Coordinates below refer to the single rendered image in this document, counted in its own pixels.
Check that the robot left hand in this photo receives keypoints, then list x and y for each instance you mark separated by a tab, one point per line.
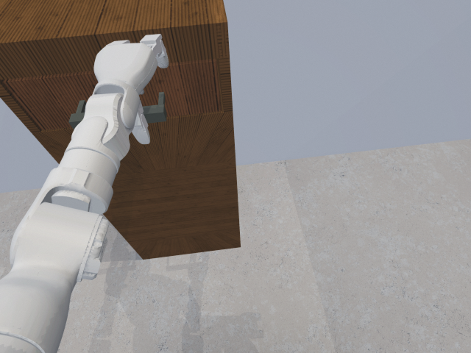
135	65

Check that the handle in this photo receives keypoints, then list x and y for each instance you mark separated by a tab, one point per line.
153	113

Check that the robot left forearm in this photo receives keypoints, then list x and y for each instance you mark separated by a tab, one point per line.
83	180

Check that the drawer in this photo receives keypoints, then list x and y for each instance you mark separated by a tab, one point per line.
190	88

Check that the robot left upper arm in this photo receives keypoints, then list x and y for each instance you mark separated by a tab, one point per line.
59	247

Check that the cabinet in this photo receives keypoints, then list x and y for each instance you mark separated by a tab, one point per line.
178	194

